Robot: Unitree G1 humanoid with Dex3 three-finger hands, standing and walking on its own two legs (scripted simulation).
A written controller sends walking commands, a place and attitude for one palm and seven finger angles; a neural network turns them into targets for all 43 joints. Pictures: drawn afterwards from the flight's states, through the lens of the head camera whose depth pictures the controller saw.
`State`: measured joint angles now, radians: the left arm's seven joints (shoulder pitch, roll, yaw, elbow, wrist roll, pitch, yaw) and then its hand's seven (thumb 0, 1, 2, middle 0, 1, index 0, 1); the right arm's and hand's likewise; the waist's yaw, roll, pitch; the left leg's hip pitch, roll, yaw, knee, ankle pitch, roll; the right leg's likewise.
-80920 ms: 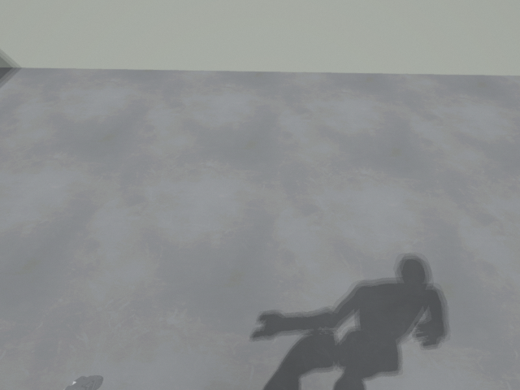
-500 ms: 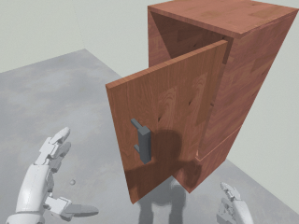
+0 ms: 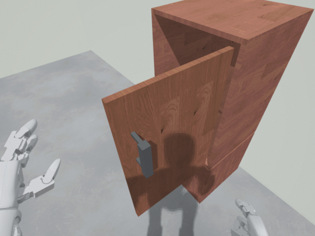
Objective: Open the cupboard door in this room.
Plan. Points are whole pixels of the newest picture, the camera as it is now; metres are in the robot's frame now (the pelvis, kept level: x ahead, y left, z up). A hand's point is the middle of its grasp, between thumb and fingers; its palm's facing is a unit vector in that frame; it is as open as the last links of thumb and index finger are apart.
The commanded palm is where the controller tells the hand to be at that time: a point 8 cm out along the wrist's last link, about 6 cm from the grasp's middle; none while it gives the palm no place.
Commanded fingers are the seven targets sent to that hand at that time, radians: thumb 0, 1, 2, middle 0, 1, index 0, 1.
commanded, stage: draw the hand back to the body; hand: left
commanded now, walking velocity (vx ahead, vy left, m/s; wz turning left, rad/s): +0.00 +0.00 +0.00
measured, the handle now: (141, 154) +0.29 +0.08 +0.09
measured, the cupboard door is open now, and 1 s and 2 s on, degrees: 88 88 88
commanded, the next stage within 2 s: step back with the hand held close in 0.44 s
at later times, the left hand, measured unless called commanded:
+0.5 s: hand (36, 169) +0.19 +0.27 +0.15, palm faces +0.43 -0.82 -0.39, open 7.4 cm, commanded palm +0.14 +0.31 +0.17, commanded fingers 0.00 0.90 0.90 -0.20 -0.30 -0.20 -0.30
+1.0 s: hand (22, 179) +0.17 +0.28 +0.15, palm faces +0.34 -0.79 -0.51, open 7.4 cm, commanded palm +0.11 +0.32 +0.18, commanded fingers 0.00 0.90 0.90 -0.20 -0.30 -0.20 -0.30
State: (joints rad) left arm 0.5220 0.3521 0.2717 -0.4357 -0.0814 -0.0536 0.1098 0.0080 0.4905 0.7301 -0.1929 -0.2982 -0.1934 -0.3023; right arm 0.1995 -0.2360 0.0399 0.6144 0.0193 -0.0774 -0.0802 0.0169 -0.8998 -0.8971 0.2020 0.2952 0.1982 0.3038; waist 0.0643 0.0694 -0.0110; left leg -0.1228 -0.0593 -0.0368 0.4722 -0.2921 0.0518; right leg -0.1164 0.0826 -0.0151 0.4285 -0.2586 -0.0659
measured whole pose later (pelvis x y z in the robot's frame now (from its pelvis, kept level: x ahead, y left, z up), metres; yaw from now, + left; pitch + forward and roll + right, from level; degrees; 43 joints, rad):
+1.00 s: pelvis -0.04 +0.03 +0.00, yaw -2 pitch +1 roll -1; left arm 0.57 0.44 0.41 -0.50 -0.05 -0.15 0.12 0.02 0.89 0.90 -0.21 -0.30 -0.21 -0.30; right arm 0.19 -0.25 -0.02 0.56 0.02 0.01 -0.07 0.02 -0.90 -0.90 0.20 0.29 0.20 0.30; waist 0.01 0.00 0.02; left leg -0.28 -0.09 0.01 0.51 -0.24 0.09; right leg -0.30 0.05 0.02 0.51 -0.22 -0.02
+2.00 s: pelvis -0.20 +0.05 -0.01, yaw -5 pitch +4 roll -1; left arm 0.63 0.47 0.45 -0.57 -0.08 -0.19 0.12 0.02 0.88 0.90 -0.21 -0.30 -0.21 -0.30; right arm 0.21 -0.20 0.02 0.65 0.01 -0.04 -0.04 0.01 -0.90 -0.90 0.20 0.30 0.20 0.30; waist 0.05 -0.06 -0.07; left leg -0.50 -0.03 0.04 0.78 -0.29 0.00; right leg -0.12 0.05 -0.03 0.44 -0.38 -0.05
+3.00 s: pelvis -0.28 +0.10 -0.01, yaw +3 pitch +1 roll +1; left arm 0.29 0.34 0.17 0.21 0.03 -0.04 0.03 0.01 0.90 0.90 -0.20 -0.30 -0.20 -0.30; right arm 0.13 -0.27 0.01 0.82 -0.02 -0.07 0.01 0.01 -0.90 -0.90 0.20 0.30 0.20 0.30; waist 0.01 0.06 -0.01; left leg -0.37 -0.03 0.03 0.59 -0.24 0.04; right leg -0.32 -0.04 -0.04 0.63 -0.33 0.00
